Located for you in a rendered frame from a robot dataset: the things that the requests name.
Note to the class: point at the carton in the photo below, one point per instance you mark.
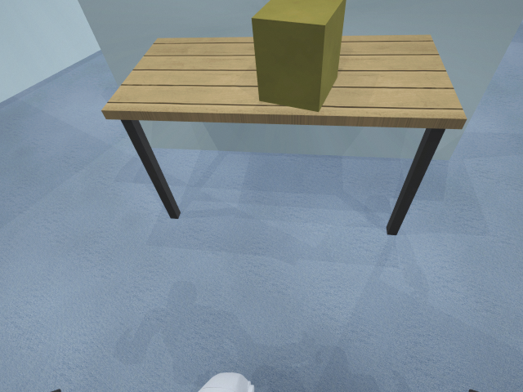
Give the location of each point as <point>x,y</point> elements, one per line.
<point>297,47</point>

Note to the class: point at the table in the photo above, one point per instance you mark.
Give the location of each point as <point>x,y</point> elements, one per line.
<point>382,81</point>

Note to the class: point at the robot left thigh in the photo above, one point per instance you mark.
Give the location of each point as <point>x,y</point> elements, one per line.
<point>228,382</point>

